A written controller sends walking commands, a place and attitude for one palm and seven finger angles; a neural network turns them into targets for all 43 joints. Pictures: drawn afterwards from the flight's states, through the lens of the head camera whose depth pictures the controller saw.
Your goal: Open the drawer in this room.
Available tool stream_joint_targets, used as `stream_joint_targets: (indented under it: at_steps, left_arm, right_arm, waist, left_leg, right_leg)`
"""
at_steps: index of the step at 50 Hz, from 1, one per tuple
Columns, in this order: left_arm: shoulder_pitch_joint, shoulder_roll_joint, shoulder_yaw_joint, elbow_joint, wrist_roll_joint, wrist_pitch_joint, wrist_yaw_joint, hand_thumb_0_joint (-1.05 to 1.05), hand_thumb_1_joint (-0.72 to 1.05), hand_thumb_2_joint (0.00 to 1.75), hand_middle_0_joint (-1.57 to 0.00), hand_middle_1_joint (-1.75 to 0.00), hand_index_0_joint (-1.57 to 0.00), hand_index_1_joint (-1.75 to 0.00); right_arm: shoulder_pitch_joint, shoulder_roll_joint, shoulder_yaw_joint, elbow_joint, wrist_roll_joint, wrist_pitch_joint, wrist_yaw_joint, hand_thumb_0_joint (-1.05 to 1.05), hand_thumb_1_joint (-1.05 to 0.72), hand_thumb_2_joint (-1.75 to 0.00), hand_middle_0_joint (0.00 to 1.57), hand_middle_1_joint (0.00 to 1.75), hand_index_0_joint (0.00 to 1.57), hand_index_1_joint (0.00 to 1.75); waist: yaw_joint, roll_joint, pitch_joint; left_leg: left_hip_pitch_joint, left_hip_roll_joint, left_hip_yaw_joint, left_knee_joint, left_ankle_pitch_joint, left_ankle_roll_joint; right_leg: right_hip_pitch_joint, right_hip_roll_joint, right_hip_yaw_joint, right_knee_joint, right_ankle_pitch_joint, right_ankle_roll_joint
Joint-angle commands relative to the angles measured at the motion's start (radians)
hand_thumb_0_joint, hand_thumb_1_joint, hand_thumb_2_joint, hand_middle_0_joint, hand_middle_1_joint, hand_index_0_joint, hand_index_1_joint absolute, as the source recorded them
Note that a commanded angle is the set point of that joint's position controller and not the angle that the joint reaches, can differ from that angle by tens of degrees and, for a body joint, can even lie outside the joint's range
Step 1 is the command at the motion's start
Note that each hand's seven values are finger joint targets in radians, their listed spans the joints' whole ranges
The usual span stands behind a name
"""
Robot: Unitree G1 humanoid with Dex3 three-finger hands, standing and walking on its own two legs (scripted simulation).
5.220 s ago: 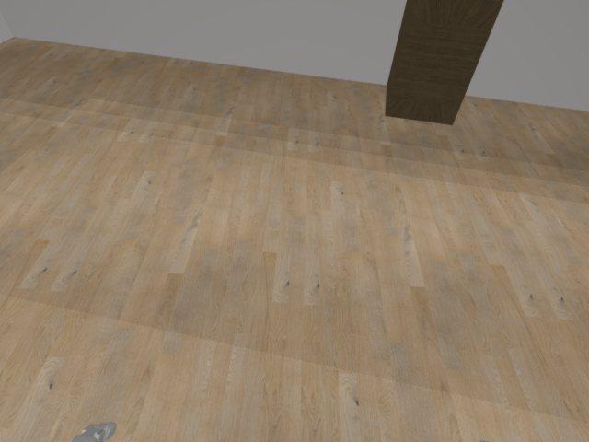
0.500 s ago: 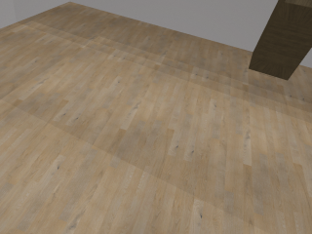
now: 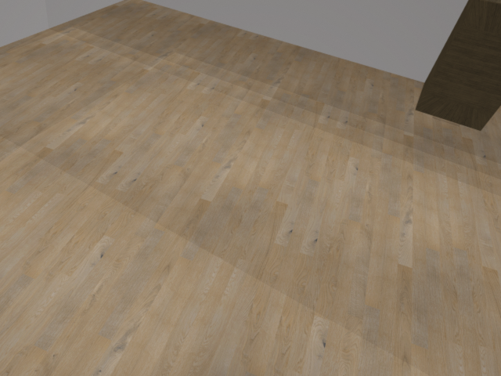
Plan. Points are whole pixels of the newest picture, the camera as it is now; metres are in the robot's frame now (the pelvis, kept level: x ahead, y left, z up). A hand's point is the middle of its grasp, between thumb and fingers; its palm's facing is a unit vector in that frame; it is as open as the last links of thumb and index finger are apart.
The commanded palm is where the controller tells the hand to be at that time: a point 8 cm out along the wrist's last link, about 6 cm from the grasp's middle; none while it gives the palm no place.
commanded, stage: turn or walk to find it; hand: left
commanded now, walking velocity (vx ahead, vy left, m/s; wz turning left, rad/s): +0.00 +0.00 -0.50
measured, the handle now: out of the picture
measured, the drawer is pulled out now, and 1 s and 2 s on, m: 0.00 0.00 0.00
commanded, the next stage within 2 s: stand and wait in 0.30 s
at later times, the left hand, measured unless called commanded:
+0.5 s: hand out of the picture +0.04 +0.14 -0.16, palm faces -0.05 -0.97 -0.22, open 7.3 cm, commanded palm none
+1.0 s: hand out of the picture +0.01 +0.19 -0.17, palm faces -0.06 -0.98 -0.19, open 7.4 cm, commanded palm none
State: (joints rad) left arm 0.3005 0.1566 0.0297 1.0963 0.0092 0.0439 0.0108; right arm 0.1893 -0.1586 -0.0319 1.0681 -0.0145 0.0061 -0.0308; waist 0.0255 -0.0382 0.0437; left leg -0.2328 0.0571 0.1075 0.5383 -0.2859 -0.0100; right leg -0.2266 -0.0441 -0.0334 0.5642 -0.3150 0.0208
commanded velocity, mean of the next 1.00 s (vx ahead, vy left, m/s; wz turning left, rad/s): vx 0.00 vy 0.00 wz -0.02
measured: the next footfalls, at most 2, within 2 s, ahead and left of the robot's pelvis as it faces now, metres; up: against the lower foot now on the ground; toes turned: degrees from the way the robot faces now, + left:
left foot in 0.58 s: +0.02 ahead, +0.10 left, +0.00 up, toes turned -2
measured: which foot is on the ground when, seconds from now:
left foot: down 0.00-0.18, up 0.20-0.56, down 0.58-1.00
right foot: down 0.00-1.00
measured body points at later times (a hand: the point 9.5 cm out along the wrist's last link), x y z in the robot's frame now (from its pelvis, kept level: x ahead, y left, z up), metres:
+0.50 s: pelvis -0.01 -0.04 +0.01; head +0.01 -0.05 +0.46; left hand +0.05 +0.19 -0.14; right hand +0.01 -0.29 -0.15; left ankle -0.03 +0.11 -0.70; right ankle -0.03 -0.11 -0.73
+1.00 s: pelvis +0.00 +0.01 +0.01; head +0.00 +0.02 +0.46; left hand +0.01 +0.24 -0.15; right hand -0.02 -0.21 -0.15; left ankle -0.02 +0.10 -0.73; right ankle -0.03 -0.11 -0.73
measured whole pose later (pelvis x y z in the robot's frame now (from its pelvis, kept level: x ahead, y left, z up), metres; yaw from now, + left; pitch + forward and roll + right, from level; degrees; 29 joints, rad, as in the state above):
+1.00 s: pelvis +0.00 +0.01 +0.01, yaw -6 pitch -1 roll +0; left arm 0.27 0.17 0.00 1.16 0.00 0.00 0.03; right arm 0.27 -0.15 0.01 1.15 -0.01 -0.02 -0.03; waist 0.00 -0.01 0.02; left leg -0.11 -0.02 0.08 0.38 -0.25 0.05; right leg -0.13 -0.03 -0.06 0.39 -0.24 0.02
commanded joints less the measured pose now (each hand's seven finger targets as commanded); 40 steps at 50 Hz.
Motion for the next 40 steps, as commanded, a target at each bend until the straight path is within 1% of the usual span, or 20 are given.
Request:
stream_joint_targets:
  at_steps: [1, 4, 6, 7, 8, 9, 10, 11, 13, 15, 20, 23, 25, 28, 29, 30, 31, 32, 34, 40]
  left_arm:
    - [-0.002, 0.094, 0.04, -0.09, 0.011, -0.002, -0.004, 0.0, 0.9, 0.9, -0.2, -0.3, -0.2, -0.3]
    - [0.009, 0.08, 0.049, -0.109, 0.016, 0.001, -0.012, 0.0, 0.9, 0.9, -0.2, -0.3, -0.2, -0.3]
    - [0.07, 0.075, 0.055, -0.102, 0.018, -0.007, -0.017, 0.0, 0.9, 0.9, -0.2, -0.3, -0.2, -0.3]
    - [0.118, 0.092, 0.059, -0.092, 0.02, -0.014, -0.016, 0.0, 0.9, 0.9, -0.2, -0.3, -0.2, -0.3]
    - [0.132, 0.174, 0.071, -0.094, 0.03, -0.028, -0.009, 0.0, 0.9, 0.9, -0.2, -0.3, -0.2, -0.3]
    - [0.116, 0.254, 0.079, -0.107, 0.023, -0.031, 0.001, 0.0, 0.9, 0.9, -0.2, -0.3, -0.2, -0.3]
    - [0.101, 0.237, 0.073, -0.121, 0.014, -0.026, 0.005, 0.0, 0.9, 0.9, -0.2, -0.3, -0.2, -0.3]
    - [0.05, 0.204, 0.072, -0.133, 0.018, -0.03, 0.011, 0.0, 0.9, 0.9, -0.2, -0.3, -0.2, -0.3]
    - [-0.011, 0.158, 0.051, -0.141, 0.015, -0.038, 0.012, 0.0, 0.9, 0.9, -0.2, -0.3, -0.2, -0.3]
    - [-0.016, 0.131, 0.037, -0.141, 0.012, -0.052, 0.016, 0.0, 0.9, 0.9, -0.2, -0.3, -0.2, -0.3]
    - [0.042, 0.145, 0.03, -0.111, 0.013, -0.063, 0.021, 0.0, 0.9, 0.9, -0.2, -0.3, -0.2, -0.3]
    - [0.049, 0.161, 0.026, -0.089, 0.016, -0.064, 0.021, 0.0, 0.9, 0.9, -0.2, -0.3, -0.2, -0.3]
    - [0.031, 0.161, 0.026, -0.077, 0.013, -0.066, 0.023, 0.0, 0.9, 0.9, -0.2, -0.3, -0.2, -0.3]
    - [-0.017, 0.133, 0.016, -0.061, -0.004, -0.061, 0.021, 0.0, 0.9, 0.9, -0.2, -0.3, -0.2, -0.3]
    - [-0.006, 0.112, 0.012, -0.06, -0.006, -0.057, 0.018, 0.0, 0.9, 0.9, -0.2, -0.3, -0.2, -0.3]
    - [0.002, 0.097, 0.009, -0.057, -0.004, -0.054, 0.02, 0.0, 0.9, 0.9, -0.2, -0.3, -0.2, -0.3]
    - [-0.002, 0.097, 0.004, -0.042, -0.002, -0.056, 0.02, 0.0, 0.9, 0.9, -0.2, -0.3, -0.2, -0.3]
    - [-0.011, 0.103, 0.003, -0.027, -0.004, -0.053, 0.019, 0.0, 0.9, 0.9, -0.2, -0.3, -0.2, -0.3]
    - [0.003, 0.106, -0.002, -0.011, -0.005, -0.052, 0.019, 0.0, 0.9, 0.9, -0.2, -0.3, -0.2, -0.3]
    - [0.008, 0.093, -0.014, 0.023, -0.002, -0.054, 0.018, 0.0, 0.9, 0.9, -0.2, -0.3, -0.2, -0.3]
  right_arm:
    - [0.034, -0.199, -0.051, -0.053, -0.002, -0.008, -0.02, 0.0, -0.9, -0.9, 0.2, 0.3, 0.2, 0.3]
    - [-0.012, -0.204, -0.06, -0.086, -0.008, -0.003, -0.014, 0.0, -0.9, -0.9, 0.2, 0.3, 0.2, 0.3]
    - [-0.05, -0.206, -0.066, -0.106, -0.011, 0.002, -0.011, 0.0, -0.9, -0.9, 0.2, 0.3, 0.2, 0.3]
    - [-0.065, -0.198, -0.068, -0.115, -0.006, 0.006, -0.009, 0.0, -0.9, -0.9, 0.2, 0.3, 0.2, 0.3]
    - [-0.052, -0.143, -0.064, -0.134, 0.003, 0.012, -0.005, 0.0, -0.9, -0.9, 0.2, 0.3, 0.2, 0.3]
    - [-0.085, -0.095, -0.048, -0.175, 0.0, 0.018, 0.002, 0.0, -0.9, -0.9, 0.2, 0.3, 0.2, 0.3]
    - [-0.094, -0.121, -0.052, -0.171, -0.001, 0.03, 0.0, 0.0, -0.9, -0.9, 0.2, 0.3, 0.2, 0.3]
    - [-0.085, -0.119, -0.051, -0.154, -0.005, 0.033, 0.002, 0.0, -0.9, -0.9, 0.2, 0.3, 0.2, 0.3]
    - [-0.039, -0.126, -0.048, -0.109, -0.006, 0.03, 0.008, 0.0, -0.9, -0.9, 0.2, 0.3, 0.2, 0.3]
    - [0.018, -0.105, -0.038, -0.07, -0.006, 0.028, 0.011, 0.0, -0.9, -0.9, 0.2, 0.3, 0.2, 0.3]
    - [-0.007, -0.096, -0.021, -0.06, 0.001, 0.026, 0.006, 0.0, -0.9, -0.9, 0.2, 0.3, 0.2, 0.3]
    - [-0.023, -0.086, -0.009, -0.054, 0.006, 0.016, 0.002, 0.0, -0.9, -0.9, 0.2, 0.3, 0.2, 0.3]
    - [0.01, -0.082, -0.001, -0.035, 0.008, 0.008, -0.002, 0.0, -0.9, -0.9, 0.2, 0.3, 0.2, 0.3]
    - [0.093, -0.089, 0.007, 0.016, 0.007, -0.008, -0.006, 0.0, -0.9, -0.9, 0.2, 0.3, 0.2, 0.3]
    - [0.088, -0.114, 0.005, 0.018, 0.005, -0.017, -0.008, 0.0, -0.9, -0.9, 0.2, 0.3, 0.2, 0.3]
    - [0.072, -0.128, 0.008, 0.014, 0.002, -0.018, -0.009, 0.0, -0.9, -0.9, 0.2, 0.3, 0.2, 0.3]
    - [0.061, -0.121, 0.013, 0.021, 0.001, -0.022, -0.014, 0.0, -0.9, -0.9, 0.2, 0.3, 0.2, 0.3]
    - [0.069, -0.113, 0.016, 0.032, 0.002, -0.027, -0.014, 0.0, -0.9, -0.9, 0.2, 0.3, 0.2, 0.3]
    - [0.07, -0.109, 0.02, 0.035, 0.004, -0.027, -0.015, 0.0, -0.9, -0.9, 0.2, 0.3, 0.2, 0.3]
    - [0.103, -0.112, 0.021, 0.045, 0.006, -0.035, -0.017, 0.0, -0.9, -0.9, 0.2, 0.3, 0.2, 0.3]
  waist:
    - [-0.028, 0.259, -0.005]
    - [-0.014, 0.244, -0.006]
    - [0.021, 0.196, -0.028]
    - [0.044, 0.12, -0.048]
    - [0.046, -0.15, -0.043]
    - [0.046, -0.325, -0.001]
    - [0.048, -0.208, -0.007]
    - [0.021, -0.224, 0.017]
    - [-0.013, -0.134, 0.011]
    - [-0.031, -0.07, -0.051]
    - [0.0, -0.058, -0.077]
    - [0.014, -0.074, -0.073]
    - [0.002, -0.071, -0.066]
    - [-0.035, 0.019, -0.046]
    - [-0.019, 0.1, -0.044]
    - [-0.007, 0.125, -0.025]
    - [-0.005, 0.127, -0.014]
    - [-0.01, 0.193, -0.03]
    - [0.0, 0.192, -0.013]
    - [-0.013, 0.074, 0.003]
  left_leg:
    - [0.042, 0.275, -0.207, -0.221, 0.227, 0.149]
    - [-0.014, 0.295, -0.164, -0.203, 0.188, 0.16]
    - [-0.06, 0.259, -0.099, -0.101, 0.171, 0.118]
    - [-0.092, 0.218, -0.054, 0.019, 0.132, 0.077]
    - [-0.2, 0.091, 0.041, 0.252, -0.054, 0.001]
    - [-0.333, -0.002, 0.015, 0.433, -0.282, -0.036]
    - [-0.301, 0.019, -0.086, 0.521, -0.259, -0.024]
    - [-0.331, 0.025, -0.118, 0.554, -0.192, -0.014]
    - [-0.322, 0.023, -0.128, 0.599, -0.083, -0.015]
    - [-0.268, 0.019, -0.126, 0.552, -0.032, -0.021]
    - [-0.219, 0.013, -0.104, 0.351, -0.072, -0.04]
    - [-0.149, 0.015, -0.086, 0.185, -0.118, -0.033]
    - [-0.088, 0.02, -0.082, 0.073, -0.091, -0.026]
    - [0.119, 0.051, -0.11, -0.149, 0.182, -0.004]
    - [0.136, 0.109, -0.166, -0.155, 0.282, 0.02]
    - [0.087, 0.136, -0.178, -0.156, 0.283, 0.04]
    - [0.079, 0.128, -0.164, -0.15, 0.32, 0.042]
    - [0.068, 0.121, -0.166, -0.173, 0.356, 0.043]
    - [0.044, 0.113, -0.161, -0.195, 0.33, 0.038]
    - [0.088, 0.099, -0.155, -0.224, 0.325, 0.039]
  right_leg:
    - [-0.15, 0.001, -0.008, 0.216, -0.135, -0.003]
    - [-0.132, -0.009, -0.014, 0.26, -0.165, -0.009]
    - [-0.032, -0.001, -0.034, 0.115, -0.043, -0.004]
    - [0.04, -0.011, -0.011, -0.039, 0.09, -0.007]
    - [0.078, -0.165, 0.241, -0.223, 0.218, -0.051]
    - [0.043, -0.326, 0.473, -0.304, 0.356, -0.143]
    - [-0.012, -0.33, 0.437, -0.327, 0.236, -0.189]
    - [-0.029, -0.275, 0.406, -0.345, 0.164, -0.156]
    - [0.01, -0.206, 0.291, -0.301, 0.252, -0.115]
    - [0.062, -0.173, 0.188, -0.265, 0.368, -0.104]
    - [0.164, -0.181, 0.159, -0.237, 0.581, -0.127]
    - [0.165, -0.201, 0.179, -0.228, 0.635, -0.174]
    - [0.152, -0.199, 0.176, -0.22, 0.629, -0.179]
    - [0.009, -0.124, 0.12, -0.195, 0.417, -0.099]
    - [-0.016, -0.076, 0.093, -0.185, 0.329, -0.064]
    - [0.002, -0.055, 0.077, -0.206, 0.26, -0.043]
    - [0.034, -0.055, 0.073, -0.208, 0.299, -0.035]
    - [0.079, -0.059, 0.051, -0.188, 0.303, -0.032]
    - [0.11, -0.058, 0.05, -0.197, 0.275, -0.033]
    - [0.095, -0.067, 0.048, -0.216, 0.273, -0.03]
